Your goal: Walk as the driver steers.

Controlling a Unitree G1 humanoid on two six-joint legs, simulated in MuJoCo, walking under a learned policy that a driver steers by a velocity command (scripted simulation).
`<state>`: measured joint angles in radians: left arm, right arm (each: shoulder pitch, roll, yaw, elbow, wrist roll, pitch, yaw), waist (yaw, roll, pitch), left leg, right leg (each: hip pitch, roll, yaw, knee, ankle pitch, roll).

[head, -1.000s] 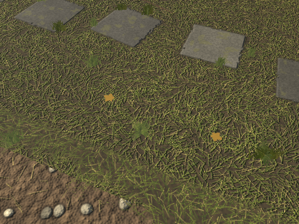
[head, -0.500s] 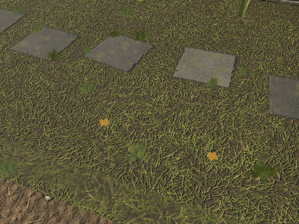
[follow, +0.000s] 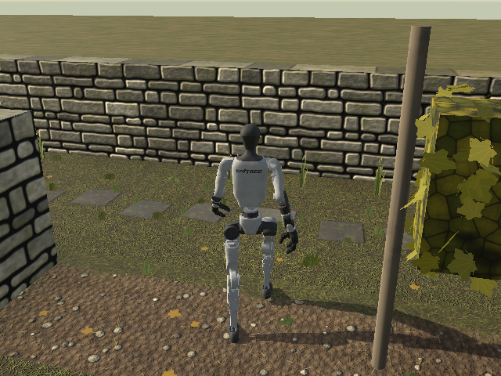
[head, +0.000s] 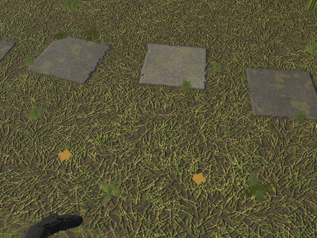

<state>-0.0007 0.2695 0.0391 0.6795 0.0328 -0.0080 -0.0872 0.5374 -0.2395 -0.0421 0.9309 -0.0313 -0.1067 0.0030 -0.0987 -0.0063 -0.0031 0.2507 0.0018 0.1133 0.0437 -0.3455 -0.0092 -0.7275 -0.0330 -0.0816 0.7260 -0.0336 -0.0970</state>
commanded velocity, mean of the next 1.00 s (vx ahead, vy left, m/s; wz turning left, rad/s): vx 0.98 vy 0.00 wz -0.47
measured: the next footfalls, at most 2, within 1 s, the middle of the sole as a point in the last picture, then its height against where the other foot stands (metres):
right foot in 0.08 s outside the picture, level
left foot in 0.54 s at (163, 179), level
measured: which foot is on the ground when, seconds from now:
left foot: down 0.00-0.10, up 0.12-0.52, down 0.54-1.00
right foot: up 0.00-0.06, down 0.08-0.56, up 0.58-0.96, down 0.98-1.00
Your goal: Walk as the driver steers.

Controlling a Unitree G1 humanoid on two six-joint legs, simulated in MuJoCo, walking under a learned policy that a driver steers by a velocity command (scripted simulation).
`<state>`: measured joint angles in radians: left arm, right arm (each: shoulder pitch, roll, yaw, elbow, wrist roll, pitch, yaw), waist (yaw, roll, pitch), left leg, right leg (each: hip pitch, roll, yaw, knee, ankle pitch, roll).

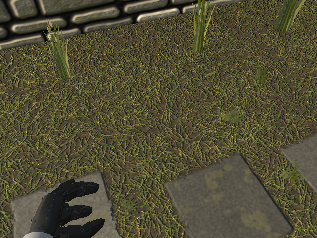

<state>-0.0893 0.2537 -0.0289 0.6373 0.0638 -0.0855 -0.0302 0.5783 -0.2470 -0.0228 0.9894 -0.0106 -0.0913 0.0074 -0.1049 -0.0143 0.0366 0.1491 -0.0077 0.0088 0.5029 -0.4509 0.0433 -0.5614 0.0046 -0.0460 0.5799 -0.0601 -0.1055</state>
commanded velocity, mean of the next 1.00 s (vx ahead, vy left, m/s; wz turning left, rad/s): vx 0.49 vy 0.00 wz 0.33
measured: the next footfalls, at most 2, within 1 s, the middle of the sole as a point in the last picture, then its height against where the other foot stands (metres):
left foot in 0.40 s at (120, 205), level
right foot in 0.84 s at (160, 167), level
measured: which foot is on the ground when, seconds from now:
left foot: down 0.00-0.00, up 0.02-0.38, down 0.40-1.00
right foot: down 0.00-0.42, up 0.44-0.82, down 0.84-1.00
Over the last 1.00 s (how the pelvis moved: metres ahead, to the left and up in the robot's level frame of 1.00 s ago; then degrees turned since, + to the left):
0.89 -0.30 -0.01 -28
